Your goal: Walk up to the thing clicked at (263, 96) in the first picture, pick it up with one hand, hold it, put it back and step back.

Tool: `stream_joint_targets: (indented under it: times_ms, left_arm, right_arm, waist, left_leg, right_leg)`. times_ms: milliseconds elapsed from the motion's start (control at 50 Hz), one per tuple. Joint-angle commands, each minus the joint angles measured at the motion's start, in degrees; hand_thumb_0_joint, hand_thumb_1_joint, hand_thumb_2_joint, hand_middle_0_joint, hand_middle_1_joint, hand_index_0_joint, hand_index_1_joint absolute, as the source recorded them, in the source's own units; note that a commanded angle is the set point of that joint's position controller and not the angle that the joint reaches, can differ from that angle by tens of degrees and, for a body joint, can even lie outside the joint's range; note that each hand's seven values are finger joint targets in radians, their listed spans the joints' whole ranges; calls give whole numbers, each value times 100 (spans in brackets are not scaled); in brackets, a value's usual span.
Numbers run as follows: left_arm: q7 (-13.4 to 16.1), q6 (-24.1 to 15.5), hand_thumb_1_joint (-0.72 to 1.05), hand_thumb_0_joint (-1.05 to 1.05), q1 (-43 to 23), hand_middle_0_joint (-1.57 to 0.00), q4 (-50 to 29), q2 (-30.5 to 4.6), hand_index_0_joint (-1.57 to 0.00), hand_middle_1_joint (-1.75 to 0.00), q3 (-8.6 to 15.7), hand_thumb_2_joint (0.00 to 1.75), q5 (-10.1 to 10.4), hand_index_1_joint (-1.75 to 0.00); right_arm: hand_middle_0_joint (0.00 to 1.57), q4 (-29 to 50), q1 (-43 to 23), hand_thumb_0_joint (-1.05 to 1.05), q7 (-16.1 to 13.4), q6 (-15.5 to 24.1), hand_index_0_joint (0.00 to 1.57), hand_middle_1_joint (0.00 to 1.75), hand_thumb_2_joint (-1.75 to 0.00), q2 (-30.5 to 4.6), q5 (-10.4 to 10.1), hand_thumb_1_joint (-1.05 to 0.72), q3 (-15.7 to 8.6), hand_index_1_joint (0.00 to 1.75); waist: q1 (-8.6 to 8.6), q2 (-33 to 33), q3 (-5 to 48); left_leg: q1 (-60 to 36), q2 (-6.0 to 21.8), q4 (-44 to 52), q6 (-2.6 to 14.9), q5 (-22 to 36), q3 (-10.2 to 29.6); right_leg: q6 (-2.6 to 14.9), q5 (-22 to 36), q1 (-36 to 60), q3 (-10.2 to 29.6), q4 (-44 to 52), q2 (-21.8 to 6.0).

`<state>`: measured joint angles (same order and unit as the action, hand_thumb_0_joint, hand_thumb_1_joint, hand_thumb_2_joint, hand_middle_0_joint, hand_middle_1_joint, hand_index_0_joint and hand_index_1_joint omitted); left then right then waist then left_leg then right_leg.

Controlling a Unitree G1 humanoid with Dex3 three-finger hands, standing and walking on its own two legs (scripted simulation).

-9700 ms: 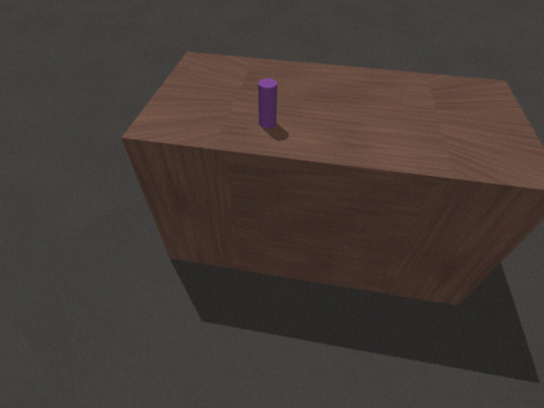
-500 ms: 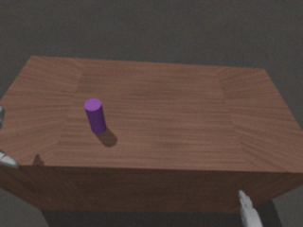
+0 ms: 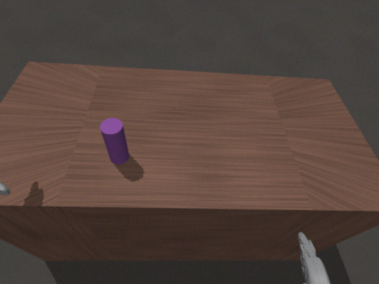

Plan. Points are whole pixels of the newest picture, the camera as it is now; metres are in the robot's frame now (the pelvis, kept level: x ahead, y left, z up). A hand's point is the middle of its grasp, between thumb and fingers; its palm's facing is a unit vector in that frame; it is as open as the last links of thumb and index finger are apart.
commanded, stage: go down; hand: left
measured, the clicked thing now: (115, 142) +0.47 +0.18 -0.03
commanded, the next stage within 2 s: approach in 1.16 s
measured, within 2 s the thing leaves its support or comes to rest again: neither
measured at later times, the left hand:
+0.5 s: hand out of the picture +0.37 +0.37 +0.09, palm faces +0.18 -0.98 +0.02, open 17.4 cm
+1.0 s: hand out of the picture +0.35 +0.37 +0.08, palm faces +0.18 -0.98 +0.02, open 17.5 cm
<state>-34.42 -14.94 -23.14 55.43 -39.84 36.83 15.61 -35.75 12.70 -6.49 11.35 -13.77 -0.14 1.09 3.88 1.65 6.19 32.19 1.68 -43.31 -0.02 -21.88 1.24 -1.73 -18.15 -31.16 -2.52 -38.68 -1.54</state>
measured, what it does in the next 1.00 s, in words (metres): stands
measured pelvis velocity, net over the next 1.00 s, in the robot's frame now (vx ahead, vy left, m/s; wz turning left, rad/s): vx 0.00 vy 0.00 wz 0.00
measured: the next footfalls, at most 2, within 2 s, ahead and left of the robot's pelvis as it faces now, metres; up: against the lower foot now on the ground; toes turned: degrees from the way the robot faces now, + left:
none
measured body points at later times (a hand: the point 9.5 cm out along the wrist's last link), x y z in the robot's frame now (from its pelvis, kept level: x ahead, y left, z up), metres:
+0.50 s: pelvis +0.00 +0.00 -0.02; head +0.06 +0.04 +0.43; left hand +0.35 +0.42 +0.09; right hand +0.15 -0.26 -0.07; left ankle -0.01 +0.11 -0.71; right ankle +0.01 -0.14 -0.71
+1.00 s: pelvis +0.00 +0.00 -0.02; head +0.06 +0.04 +0.43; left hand +0.34 +0.42 +0.08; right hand +0.16 -0.26 -0.07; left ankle -0.01 +0.11 -0.71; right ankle +0.01 -0.14 -0.71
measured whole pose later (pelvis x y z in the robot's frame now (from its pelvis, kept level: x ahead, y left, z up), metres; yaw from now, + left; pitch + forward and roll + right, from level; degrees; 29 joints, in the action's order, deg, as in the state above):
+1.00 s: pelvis +0.00 +0.00 -0.02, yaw +0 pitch +14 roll -3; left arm -34.7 -11.6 -24.4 53.5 -41.6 38.1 14.4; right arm -26.3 17.5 -6.3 10.9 -15.1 -0.4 1.5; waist 4.3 1.3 8.3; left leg 39.9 1.9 -52.4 0.1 -26.2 1.9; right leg -1.9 -22.3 -38.5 -2.9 -47.2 -1.4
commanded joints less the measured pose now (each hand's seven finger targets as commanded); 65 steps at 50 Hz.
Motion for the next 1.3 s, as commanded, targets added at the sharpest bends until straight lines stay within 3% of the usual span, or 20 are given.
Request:
stream_joint_targets:
  times_ms: [0, 60, 180, 320, 460, 500, 660, 700, 740, 820, 840, 860, 880, 920, 1000, 1060, 1120, 1180, 1260, 1280]
  left_arm:
    - [11, -362, -52, 0, -1815, -5, -1193, -2287, -5, -3, 361, 7, 120, -4]
    - [-37, -340, -53, 0, -1728, -5, -906, -2144, -5, -3, 278, 7, 119, -4]
    - [-61, -335, -52, 0, -1988, -5, -996, -2423, -5, -3, 444, 7, 111, -4]
    - [-51, -284, -52, 0, -2153, -5, -1036, -2709, -4, -4, 535, 8, 58, -5]
    - [-56, -151, -52, 0, -2208, -5, -765, -2653, -5, -4, 438, 7, -12, -4]
    - [-47, -147, -55, 0, -2263, -5, -768, -2941, -5, -3, 623, 6, -29, -4]
    - [-116, -113, -54, 0, -2134, -5, -982, -2587, -5, -4, 402, 5, 44, -4]
    - [-54, -122, -54, 0, -2308, -6, -1428, -2845, -5, -4, 554, 5, 27, -4]
    - [-100, -13, -54, 0, -1786, -5, -742, -2257, -5, -5, 294, 7, 81, -5]
    - [43, -73, -52, 0, -1998, -6, -1603, -2945, -6, -3, 730, 5, -9, -4]
    - [-37, 14, -53, 0, -1564, -6, -909, -2221, -6, -4, 330, 5, 40, -4]
    - [-48, -10, -54, 0, -1736, -5, -1258, -2113, -5, -5, 239, 7, 75, -6]
    - [-15, -44, -54, 0, -1783, -5, -1418, -2317, -5, -5, 373, 6, 69, -5]
    - [46, -78, -55, 0, -1877, -6, -1552, -2774, -6, -3, 644, 4, 17, -4]
    - [-45, -33, -55, 0, -1573, -6, -1135, -2055, -6, -4, 313, 5, 119, -5]
    - [-40, -134, -56, 0, -1985, -6, -1799, -2592, -6, -3, 557, 4, 103, -4]
    - [-91, -76, -56, 0, -1780, -5, -1318, -2005, -6, -4, 248, 5, 146, -4]
    - [-23, -167, -58, 0, -2247, -6, -1688, -2640, -6, -4, 537, 5, 103, -4]
    - [36, -57, -46, 0, -1948, -6, -1106, -2446, -5, -4, 420, 5, 15, -5]
    - [38, -42, -46, 0, -1953, -6, -919, -2306, -5, -4, 333, 4, 9, -4]
  right_arm:
    - [5, 967, -309, 0, -73, 340, 5, 5, -6, -969, -21, 53, -388, 5]
    - [5, 966, -64, 0, -67, 317, 5, 5, -6, -1000, -10, 53, -411, 5]
    - [5, 1004, 83, 0, -50, 326, 5, 5, -5, -823, -6, 54, -256, 5]
    - [5, 1297, -65, 0, -25, 342, 5, 5, -5, -1055, 14, 54, -362, 5]
    - [5, 1398, 123, 0, -37, 313, 5, 5, -6, -995, 14, 53, -302, 5]
    - [5, 1499, 137, 0, -50, 319, 5, 5, -6, -1010, 12, 53, -309, 5]
    - [5, 2018, 214, 0, -47, 339, 5, 5, -5, -1132, -32, 54, -357, 5]
    - [5, 1723, 420, 0, -54, 294, 5, 5, -5, -1030, -29, 53, -302, 5]
    - [5, 1817, 351, 0, -71, 302, 5, 5, -5, -1090, -39, 54, -343, 5]
    - [5, 2021, 317, 0, -99, 274, 5, 5, -5, -1102, -41, 53, -364, 5]
    - [5, 1797, 531, 0, -75, 262, 5, 5, -6, -1048, -48, 53, -394, 5]
    - [5, 1541, 557, 0, -50, 242, 5, 5, -6, -904, -38, 53, -263, 5]
    - [5, 1767, 428, 0, -72, 262, 5, 5, -6, -1128, -44, 52, -469, 5]
    - [5, 1728, 465, 0, -74, 244, 5, 5, -6, -1105, -40, 53, -445, 5]
    - [5, 1735, 464, 0, -45, 272, 5, 5, -6, -1111, -46, 52, -493, 5]
    - [5, 1677, 422, 0, -39, 279, 5, 5, -6, -1140, -29, 52, -502, 5]
    - [5, 1754, 446, 0, -8, 302, 5, 5, -6, -1052, -27, 53, -400, 5]
    - [5, 1561, 416, 0, -23, 270, 5, 5, -6, -1189, -4, 52, -509, 5]
    - [5, 1976, 366, 0, -42, 257, 5, 5, -5, -1280, -14, 56, -568, 5]
    - [5, 1919, 395, 0, -21, 235, 5, 5, -5, -1126, -12, 56, -403, 5]
  waist:
    - [-85, -1092, 1662]
    - [-22, -1036, 1625]
    - [-28, -1209, 1837]
    - [-60, -1337, 2031]
    - [-8, -1209, 1955]
    - [-38, -1184, 2015]
    - [-3, -1164, 2184]
    - [-116, -1403, 2176]
    - [-18, -1118, 1948]
    - [-180, -1299, 2375]
    - [-56, -1112, 1810]
    - [-129, -1116, 1719]
    - [-105, -1129, 1972]
    - [-157, -1343, 2058]
    - [0, -999, 1694]
    - [-126, -1496, 2036]
    - [-7, -1155, 1732]
    - [-59, -1477, 2018]
    - [53, -943, 1805]
    - [8, -887, 1632]
  left_leg:
    - [-1093, -85, 454, -7, 2051, 68]
    - [-1045, -57, 403, -19, 1987, 110]
    - [-982, -81, 155, -4, 2084, 93]
    - [-987, 7, -42, -50, 2461, 195]
    - [-712, -50, -105, -21, 2058, 150]
    - [-499, -101, -165, 18, 1904, 103]
    - [-679, -78, -153, -21, 1697, 124]
    - [-688, -104, -184, -34, 1850, 105]
    - [-669, -67, -210, -27, 2048, 140]
    - [-856, -125, -266, -11, 2328, 88]
    - [-644, -110, -207, -18, 2162, 79]
    - [-546, -115, -198, -2, 2132, 83]
    - [-694, -96, -227, -12, 2280, 121]
    - [-728, -112, -240, -26, 2253, 109]
    - [-597, -75, -219, -7, 2122, 145]
    - [-839, -62, -222, -56, 2199, 155]
    - [-706, -40, -180, -49, 2089, 189]
    - [-842, -11, -241, -79, 2213, 234]
    - [-531, -115, -209, 2, 1615, 108]
    - [-290, -123, -202, -1, 1487, 128]
  right_leg:
    - [292, 1317, 336, -68, 175, 162]
    - [291, 1208, 213, -92, 114, 191]
    - [280, 1276, 34, -74, -39, 166]
    - [309, 1245, -237, -125, -266, 207]
    - [300, 1116, -243, -83, -308, 198]
    - [290, 1144, -126, -56, -340, 170]
    - [300, 916, -227, -93, -408, 205]
    - [306, 993, -235, -66, -427, 184]
    - [298, 1069, -336, -107, -447, 208]
    - [285, 1364, 16, -73, -453, 161]
    - [291, 1241, -143, -80, -435, 183]
    - [292, 1221, -197, -75, -449, 182]
    - [293, 1254, -219, -86, -477, 185]
    - [297, 1236, -153, -85, -483, 162]
    - [286, 1138, -324, -112, -475, 189]
    - [312, 1050, -380, -110, -545, 182]
    - [295, 987, -405, -130, -513, 205]
    - [314, 930, -570, -132, -602, 198]
    - [288, 876, -300, -80, -462, 178]
    - [292, 808, -306, -70, -480, 169]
